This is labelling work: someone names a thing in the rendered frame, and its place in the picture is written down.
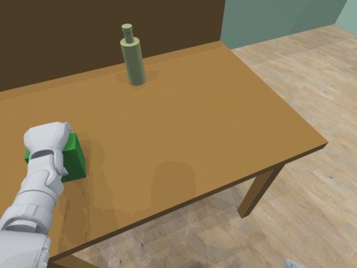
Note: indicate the table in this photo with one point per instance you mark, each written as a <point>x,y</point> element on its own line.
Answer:
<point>201,123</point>

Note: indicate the robot left upper arm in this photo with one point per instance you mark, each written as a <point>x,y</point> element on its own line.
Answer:
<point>23,249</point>

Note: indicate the left robot hand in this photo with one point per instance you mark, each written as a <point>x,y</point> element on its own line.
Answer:
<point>54,134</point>

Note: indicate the sponge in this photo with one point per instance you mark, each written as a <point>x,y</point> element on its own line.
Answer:
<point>73,158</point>

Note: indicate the robot left forearm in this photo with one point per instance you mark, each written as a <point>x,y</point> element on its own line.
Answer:
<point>34,204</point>

